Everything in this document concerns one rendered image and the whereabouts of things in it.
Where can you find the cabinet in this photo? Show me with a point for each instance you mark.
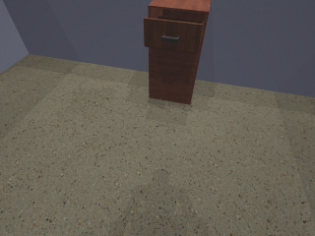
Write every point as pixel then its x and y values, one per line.
pixel 172 74

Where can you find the handle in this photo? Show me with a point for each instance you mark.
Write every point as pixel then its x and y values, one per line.
pixel 170 39

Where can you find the drawer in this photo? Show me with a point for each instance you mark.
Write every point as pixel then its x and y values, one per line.
pixel 188 30

